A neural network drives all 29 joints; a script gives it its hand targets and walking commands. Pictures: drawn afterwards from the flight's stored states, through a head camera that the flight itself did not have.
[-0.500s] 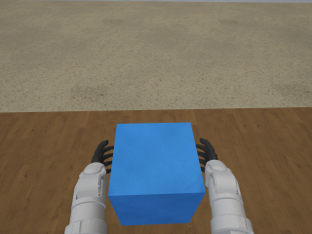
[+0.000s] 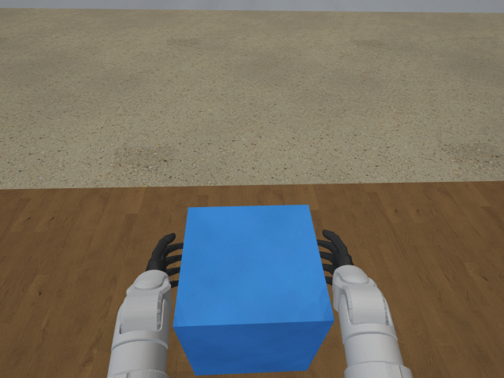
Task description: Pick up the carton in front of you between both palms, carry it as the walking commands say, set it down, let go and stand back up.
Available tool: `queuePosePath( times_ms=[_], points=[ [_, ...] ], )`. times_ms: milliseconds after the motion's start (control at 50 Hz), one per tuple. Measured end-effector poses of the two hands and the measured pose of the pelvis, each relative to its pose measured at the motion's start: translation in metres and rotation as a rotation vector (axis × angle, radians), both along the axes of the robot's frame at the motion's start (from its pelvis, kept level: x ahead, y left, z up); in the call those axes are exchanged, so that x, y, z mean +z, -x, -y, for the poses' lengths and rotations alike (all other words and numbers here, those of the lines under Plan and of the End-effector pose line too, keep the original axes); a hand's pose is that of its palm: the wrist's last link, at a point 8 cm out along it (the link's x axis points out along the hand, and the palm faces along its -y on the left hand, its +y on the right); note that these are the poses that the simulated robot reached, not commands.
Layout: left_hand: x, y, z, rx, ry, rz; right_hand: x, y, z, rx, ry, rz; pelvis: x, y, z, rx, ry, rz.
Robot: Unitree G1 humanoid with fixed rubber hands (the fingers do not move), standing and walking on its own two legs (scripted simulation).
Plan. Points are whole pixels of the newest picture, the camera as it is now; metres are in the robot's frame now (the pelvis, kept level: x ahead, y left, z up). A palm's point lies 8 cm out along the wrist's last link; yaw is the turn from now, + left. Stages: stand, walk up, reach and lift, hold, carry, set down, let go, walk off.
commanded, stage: reach and lift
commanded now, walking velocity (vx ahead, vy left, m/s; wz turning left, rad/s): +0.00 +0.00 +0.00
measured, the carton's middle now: (250, 292) +0.30 +0.00 -0.04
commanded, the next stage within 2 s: hold in 0.14 s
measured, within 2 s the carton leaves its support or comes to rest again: neither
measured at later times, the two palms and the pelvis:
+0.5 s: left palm (153, 283) +0.27 +0.15 +0.05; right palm (346, 278) +0.27 -0.15 +0.05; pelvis -0.01 +0.00 +0.00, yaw +0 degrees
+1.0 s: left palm (154, 278) +0.28 +0.15 +0.05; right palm (346, 273) +0.28 -0.15 +0.05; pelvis -0.01 +0.00 +0.00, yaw +0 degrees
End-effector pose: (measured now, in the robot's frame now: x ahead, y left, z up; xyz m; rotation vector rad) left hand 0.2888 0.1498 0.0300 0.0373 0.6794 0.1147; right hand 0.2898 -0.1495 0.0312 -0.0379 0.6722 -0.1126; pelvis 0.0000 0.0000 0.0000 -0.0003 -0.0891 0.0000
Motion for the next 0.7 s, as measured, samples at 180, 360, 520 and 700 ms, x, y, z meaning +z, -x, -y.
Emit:
queuePosePath(
  times_ms=[180,360,520,700],
  points=[
    [0.005,0.002,0.0,-0.001,0.0,0.008,0.005,0.003,0.0,-0.003,0.0,0.008,0.0,0.001,-0.001,-0.002,0.0,0.012],
    [0.019,0.012,0.0,0.0,0.001,0.026,0.019,0.012,0.0,-0.004,-0.001,0.026,0.001,0.004,-0.001,-0.003,-0.001,0.039],
    [0.016,0.016,0.0,0.007,0.01,0.01,0.016,0.017,0.0,-0.011,-0.01,0.009,-0.001,0.013,-0.001,-0.004,-0.001,0.051],
    [0.018,0.013,0.0,0.014,0.021,0.021,0.018,0.015,0.0,-0.02,-0.022,0.021,-0.001,0.017,-0.001,-0.004,-0.001,0.051]
  ],
)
